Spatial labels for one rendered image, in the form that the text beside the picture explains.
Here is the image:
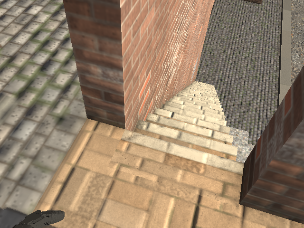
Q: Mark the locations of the stairs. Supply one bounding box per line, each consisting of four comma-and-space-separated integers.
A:
134, 81, 238, 161

